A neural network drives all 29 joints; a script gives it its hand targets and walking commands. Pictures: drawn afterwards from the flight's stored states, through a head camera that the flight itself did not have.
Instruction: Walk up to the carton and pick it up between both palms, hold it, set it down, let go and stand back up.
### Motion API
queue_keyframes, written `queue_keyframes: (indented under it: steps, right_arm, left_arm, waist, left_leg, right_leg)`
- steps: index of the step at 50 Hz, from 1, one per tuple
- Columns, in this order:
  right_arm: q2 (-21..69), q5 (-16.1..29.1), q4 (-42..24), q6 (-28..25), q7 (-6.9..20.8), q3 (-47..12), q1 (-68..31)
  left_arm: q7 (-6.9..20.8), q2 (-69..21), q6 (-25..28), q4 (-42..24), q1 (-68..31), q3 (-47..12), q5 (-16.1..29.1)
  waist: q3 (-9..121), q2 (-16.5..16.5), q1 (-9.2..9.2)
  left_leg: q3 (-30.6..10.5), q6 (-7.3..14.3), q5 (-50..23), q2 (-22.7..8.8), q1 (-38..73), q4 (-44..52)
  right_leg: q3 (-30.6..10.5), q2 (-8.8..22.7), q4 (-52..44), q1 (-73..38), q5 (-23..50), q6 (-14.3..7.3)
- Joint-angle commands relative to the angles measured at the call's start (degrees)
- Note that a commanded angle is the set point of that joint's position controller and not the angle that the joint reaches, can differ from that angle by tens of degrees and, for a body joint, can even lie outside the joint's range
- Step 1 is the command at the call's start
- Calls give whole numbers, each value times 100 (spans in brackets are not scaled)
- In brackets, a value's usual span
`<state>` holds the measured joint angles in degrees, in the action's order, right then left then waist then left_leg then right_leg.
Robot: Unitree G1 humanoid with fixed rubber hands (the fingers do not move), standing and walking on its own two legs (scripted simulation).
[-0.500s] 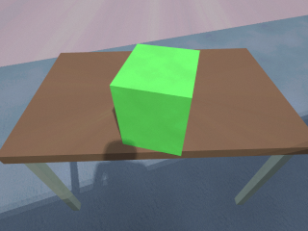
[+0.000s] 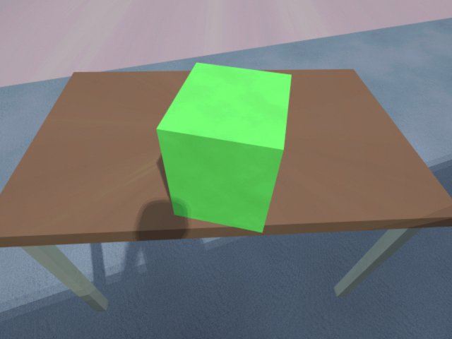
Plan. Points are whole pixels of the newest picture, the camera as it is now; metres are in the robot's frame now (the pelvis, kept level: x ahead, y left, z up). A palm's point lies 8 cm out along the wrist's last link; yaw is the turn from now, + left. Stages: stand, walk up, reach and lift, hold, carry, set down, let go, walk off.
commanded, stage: walk up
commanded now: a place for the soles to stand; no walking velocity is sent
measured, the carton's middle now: (229, 148) +0.50 -0.02 +0.05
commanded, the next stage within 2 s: reach and lift in 0.52 s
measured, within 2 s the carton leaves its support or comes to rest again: neither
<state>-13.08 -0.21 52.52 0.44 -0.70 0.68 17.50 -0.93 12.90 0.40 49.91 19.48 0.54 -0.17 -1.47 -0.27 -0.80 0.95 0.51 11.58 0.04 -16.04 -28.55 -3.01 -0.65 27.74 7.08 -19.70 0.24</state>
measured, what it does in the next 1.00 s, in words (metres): stands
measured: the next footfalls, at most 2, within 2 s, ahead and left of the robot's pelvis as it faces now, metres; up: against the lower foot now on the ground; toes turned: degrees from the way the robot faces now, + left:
none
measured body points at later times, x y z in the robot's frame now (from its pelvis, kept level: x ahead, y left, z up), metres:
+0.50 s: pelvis +0.01 +0.00 +0.00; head +0.01 +0.00 +0.45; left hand +0.04 +0.25 -0.14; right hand +0.06 -0.25 -0.14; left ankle +0.04 +0.11 -0.74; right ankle -0.05 -0.13 -0.74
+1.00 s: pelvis -0.03 -0.01 +0.00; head +0.00 +0.00 +0.45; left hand +0.14 +0.22 -0.11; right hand +0.11 -0.26 -0.10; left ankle +0.04 +0.12 -0.74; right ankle -0.05 -0.12 -0.74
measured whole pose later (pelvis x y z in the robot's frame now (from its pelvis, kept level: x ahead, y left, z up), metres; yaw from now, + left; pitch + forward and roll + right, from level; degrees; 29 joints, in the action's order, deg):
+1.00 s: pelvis -0.03 -0.01 +0.00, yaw -3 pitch -4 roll +1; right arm -10.6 4.8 35.7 2.6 -4.0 -0.9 10.3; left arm 3.4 13.4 -27.9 24.0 9.4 4.3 -3.0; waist -6.4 3.3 -0.8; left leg 4.1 -1.0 10.3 -2.7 -14.5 -28.6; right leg -1.0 -0.4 31.3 8.5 -19.1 -0.4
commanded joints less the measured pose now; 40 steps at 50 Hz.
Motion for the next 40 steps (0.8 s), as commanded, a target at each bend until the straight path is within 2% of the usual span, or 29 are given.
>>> queue_keyframes:
  steps: [1, 10, 20, 26, 27, 28, 29, 30, 31, 32, 35, 36, 37, 38, 40]
  right_arm:
    - [-893, -3, -342, -115, -55, 196, 114]
    - [-858, 8, -251, -100, -69, 167, 1]
    - [-817, 27, -141, -86, -74, 143, -119]
    - [-821, 32, -68, -80, -83, 146, -125]
    - [-355, -614, -609, -504, 125, 713, -4593]
    - [-500, -640, -210, -361, 289, 938, -3500]
    - [-604, -578, -511, -261, 392, 898, -3446]
    - [-623, -512, -614, -67, 436, 856, -3172]
    - [-669, -382, -814, 66, 457, 829, -2800]
    - [-787, -222, -959, 129, 457, 862, -2449]
    - [-1033, 353, -894, 131, 355, 688, -1316]
    - [-1043, 563, -935, 100, 280, 523, -996]
    - [-1040, 718, -998, 65, 183, 374, -793]
    - [-1039, 827, -1086, 50, 70, 228, -707]
    - [-995, 886, -1321, 84, -134, 61, -753]
  left_arm:
    - [-61, 829, 109, -328, 316, 191, 7]
    - [-86, 807, 98, -256, 372, 171, 4]
    - [-117, 776, 107, -164, 429, 153, -3]
    - [-120, 728, 100, -96, 454, 151, -8]
    - [-10, 1762, -836, -1416, -4587, 222, 278]
    - [-143, 1433, -1390, -1295, -3758, -62, 295]
    - [-175, 1442, -1691, -1603, -3776, 28, 238]
    - [-134, 1295, -2035, -1623, -3439, -17, 301]
    - [-96, 1199, -2352, -2107, -3140, 30, 290]
    - [-72, 1045, -2647, -2578, -2809, 60, 223]
    - [67, 848, -3148, -3342, -1527, 344, -120]
    - [148, 845, -3225, -3456, -1071, 456, -264]
    - [240, 836, -3266, -3500, -699, 523, -360]
    - [321, 831, -3286, -3527, -462, 578, -434]
    - [426, 841, -3320, -3458, -268, 631, -493]
  waist:
    - [-21, 71, 18]
    - [-72, 130, 13]
    - [-106, 29, 16]
    - [-142, 26, 9]
    - [182, 359, -86]
    - [-685, 153, -277]
    - [-287, 117, -191]
    - [266, 271, -240]
    - [858, 95, -103]
    - [1436, -132, -83]
    - [2425, -322, -57]
    - [2466, -250, -80]
    - [2352, -154, -116]
    - [2144, -75, -141]
    - [1586, 37, -155]
  left_leg:
    - [-633, 212, -909, -590, 720, 440]
    - [-579, 224, -1097, -589, 805, 431]
    - [-516, 226, -1199, -575, 810, 467]
    - [-531, 215, -908, -576, 807, 543]
    - [69, -212, 675, -252, -239, -469]
    - [58, -283, 1734, -254, -431, -408]
    - [117, -281, 1806, -285, -398, -374]
    - [128, -321, 1436, -311, -233, -591]
    - [170, -402, 965, -346, 160, -714]
    - [164, -471, 397, -376, 672, -830]
    - [-7, -639, -2035, -411, 2329, -1324]
    - [-34, -635, -2645, -377, 2695, -1359]
    - [-38, -626, -3021, -312, 2966, -1336]
    - [-2, -588, -3086, -211, 3052, -1206]
    - [101, -495, -2545, -35, 2849, -770]
  right_leg:
    - [-409, 548, -579, 719, 1057, -163]
    - [-395, 549, -562, 727, 1180, -123]
    - [-395, 566, -604, 659, 1241, -103]
    - [-383, 556, -655, 683, 1044, -108]
    - [610, 355, 488, 2528, -577, -113]
    - [640, 390, 604, 2888, -1180, -191]
    - [704, 370, 720, 2664, -1164, -230]
    - [706, 377, 889, 2385, -704, -226]
    - [695, 361, 998, 2258, -181, -236]
    - [769, 288, 1039, 2266, 299, -245]
    - [927, 15, 1020, 2208, 2239, -157]
    - [958, -57, 876, 2039, 2676, -106]
    - [962, -88, 694, 1933, 3131, -41]
    - [928, -93, 487, 1777, 3534, 30]
    - [855, -72, 174, 1476, 3731, 145]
